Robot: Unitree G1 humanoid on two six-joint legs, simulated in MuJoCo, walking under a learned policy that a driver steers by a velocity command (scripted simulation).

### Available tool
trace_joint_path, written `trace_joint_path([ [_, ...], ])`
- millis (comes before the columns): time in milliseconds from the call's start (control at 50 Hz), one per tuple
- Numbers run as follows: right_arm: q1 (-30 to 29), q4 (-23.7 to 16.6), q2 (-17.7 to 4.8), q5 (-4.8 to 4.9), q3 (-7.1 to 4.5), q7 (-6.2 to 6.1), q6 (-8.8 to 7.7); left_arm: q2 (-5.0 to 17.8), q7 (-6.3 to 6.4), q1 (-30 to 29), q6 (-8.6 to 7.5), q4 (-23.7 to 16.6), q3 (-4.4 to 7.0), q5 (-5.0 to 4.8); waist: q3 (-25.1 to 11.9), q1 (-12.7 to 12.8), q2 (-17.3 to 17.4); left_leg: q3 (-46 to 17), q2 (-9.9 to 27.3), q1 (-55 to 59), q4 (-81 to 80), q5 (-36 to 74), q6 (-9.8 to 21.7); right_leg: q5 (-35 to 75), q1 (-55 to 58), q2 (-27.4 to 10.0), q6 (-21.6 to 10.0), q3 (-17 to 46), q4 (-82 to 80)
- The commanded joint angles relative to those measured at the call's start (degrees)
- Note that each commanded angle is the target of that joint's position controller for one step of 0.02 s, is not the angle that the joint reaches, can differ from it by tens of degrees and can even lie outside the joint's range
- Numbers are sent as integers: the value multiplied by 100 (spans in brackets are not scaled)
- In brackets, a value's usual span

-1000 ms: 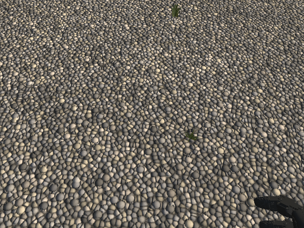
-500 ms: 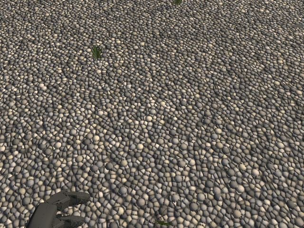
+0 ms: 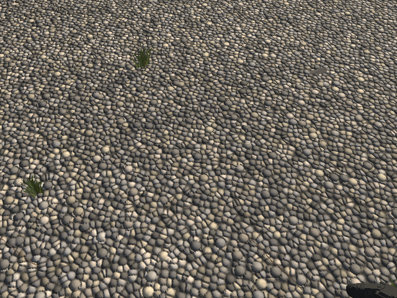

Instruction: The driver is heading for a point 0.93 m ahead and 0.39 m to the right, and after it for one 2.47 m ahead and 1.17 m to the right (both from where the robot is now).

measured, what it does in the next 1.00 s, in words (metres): walks ahead, turning right: right foot, then left foot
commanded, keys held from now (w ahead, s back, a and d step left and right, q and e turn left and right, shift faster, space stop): w+e+shift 0.88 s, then w+q+shift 0.12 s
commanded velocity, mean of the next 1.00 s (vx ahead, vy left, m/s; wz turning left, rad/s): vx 1.00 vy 0.00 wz -0.93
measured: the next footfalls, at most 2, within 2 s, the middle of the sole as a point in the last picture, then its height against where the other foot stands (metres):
right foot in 0.36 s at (254, 286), level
left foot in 0.76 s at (266, 173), level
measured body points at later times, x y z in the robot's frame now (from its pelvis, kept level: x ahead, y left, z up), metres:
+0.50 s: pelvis +0.45 -0.08 +0.00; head +0.48 -0.09 +0.45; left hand +0.65 +0.15 -0.12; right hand +0.47 -0.36 -0.10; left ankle +0.46 +0.12 -0.61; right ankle +0.46 -0.09 -0.72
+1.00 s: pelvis +0.86 -0.27 +0.02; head +0.87 -0.29 +0.47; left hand +1.21 -0.30 -0.04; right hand +0.61 -0.43 -0.10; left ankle +0.92 -0.13 -0.72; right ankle +0.81 -0.38 -0.64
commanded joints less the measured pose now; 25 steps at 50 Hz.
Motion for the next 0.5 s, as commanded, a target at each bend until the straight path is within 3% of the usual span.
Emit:
trace_joint_path([
  [20, 1352, 208, -622, -7, -328, -19, 11, 340, -135, -845, 26, -719, -7, 166, -455, -898, 396, -2304, 1691, 2805, -2038, -1176, 801, 563, -3010, -889, 58, -188, 843],
  [40, 1482, 391, -534, 20, -291, -14, -34, 148, -217, -816, 111, -834, -43, 175, -313, -730, 649, -1864, 1670, 2496, -2104, -740, 785, 531, -2976, -985, 95, -207, 788],
  [80, 1710, 686, -321, 172, -242, 96, -147, -178, -308, -1201, 256, -1127, -150, 182, -71, -602, 657, -1135, 1620, 2222, -2320, 34, 676, 516, -3210, -1208, 91, -277, 688],
  [100, 1656, 737, -362, 204, -253, 129, -204, -227, -355, -1427, 293, -1308, -193, 191, 22, -529, 698, -878, 1685, 2108, -2463, 407, 691, 695, -3356, -1280, 109, -321, 592],
  [160, 1284, 790, -418, 217, -258, 130, -314, -180, -469, -1976, 300, -1673, -255, 166, 321, -279, 663, 489, 1229, 1670, -2811, 1481, 470, 1688, -3123, -1235, 115, -629, -491],
  [200, 1374, 890, -592, 214, -293, 102, -337, -129, -567, -2397, 297, -1814, -294, 169, 548, -311, 414, 1102, 1028, 1589, -3096, 2010, 410, 2185, -2620, -1084, -3, -1140, -1608],
  [240, 1687, 984, -816, 202, -330, 66, -313, -145, -601, -2576, 270, -1814, -315, 171, 544, -353, 353, 1452, 982, 1969, -2864, 3936, 359, 2287, -2074, -742, -205, -1624, -2268],
  [280, 1877, 953, -1169, 211, -406, -7, -194, 60, -532, -2169, 244, -1642, -239, 154, 91, -71, 628, 1508, 1124, 2636, -1921, 6400, 289, 1900, -1457, -314, -369, -1863, -2445],
  [300, 1805, 908, -1364, 195, -455, -42, -95, 230, -470, -1558, 231, -1476, -164, 149, -275, 294, 738, 1484, 1237, 2719, -993, 7092, 296, 1590, -799, -138, -456, -1832, -2463],
  [320, 1584, 805, -1508, 180, -495, -63, 0, 438, -398, -523, 226, -1182, -45, 148, -757, 791, 828, 1371, 1370, 2463, 295, 7383, 361, 1317, 293, -10, -595, -1677, -2484],
  [340, 1363, 680, -1475, 142, -496, -48, 71, 703, -278, 698, 218, -757, 137, 146, -1264, 1244, 622, 1261, 1319, 1567, 2097, 6391, 353, 1119, 1910, 38, -786, -1269, -2919],
  [360, 1271, 618, -1118, 113, -464, 38, 96, 1041, -111, 461, 307, -692, 362, -59, -1058, 900, -522, 1208, 206, 38, 4358, 641, 167, 608, 2754, -415, -907, -240, -3357],
  [380, 1785, -108, -721, 164, -313, 89, -5, 1766, -111, -186, 407, -1067, 433, 192, -1746, -20, -1409, 463, -334, -2116, 6200, -1792, -126, 825, 4035, -1904, -2032, 3013, -4094],
  [400, 1160, -293, -962, 173, -281, 88, -162, 1579, -21, 225, 445, -1183, 438, 205, -2065, 386, -293, -516, -156, -2584, 6085, -1364, -66, -33, 3959, -2086, -2143, 3905, -5010],
  [420, 943, -315, -918, 192, -234, 89, -246, 1307, 37, 116, 377, -971, 400, 152, -1062, 147, 149, -611, 149, -2667, 5354, -1107, -16, -68, 2976, -2044, -1900, 3690, -5452],
  [440, 812, -301, -861, 141, -200, 71, -236, 1056, 68, -10, 270, -841, 330, 111, -424, -183, 513, -603, 378, -2306, 4624, -1026, -33, 422, 1955, -1776, -1668, 3180, -5513],
  [480, 1064, -156, -810, -73, -161, 64, -4, 809, 121, -408, 74, -873, 209, 88, -75, -688, 632, -609, 579, -1417, 3887, -1230, -167, 1282, 524, -1267, -1480, 2271, -5504],
  [500, 1049, -154, -774, -97, -159, 78, 116, 692, 92, -419, 2, -866, 156, 58, -28, -766, 583, -568, 642, -1159, 3495, -1401, -247, 1344, 41, -1097, -1462, 2051, -5577],
])
Keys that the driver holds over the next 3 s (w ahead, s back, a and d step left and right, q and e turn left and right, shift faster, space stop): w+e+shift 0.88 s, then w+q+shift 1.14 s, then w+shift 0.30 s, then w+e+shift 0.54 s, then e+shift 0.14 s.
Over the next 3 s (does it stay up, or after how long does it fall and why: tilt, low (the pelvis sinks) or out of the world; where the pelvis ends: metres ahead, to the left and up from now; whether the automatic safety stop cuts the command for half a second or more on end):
stays up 2.40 -1.03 0.01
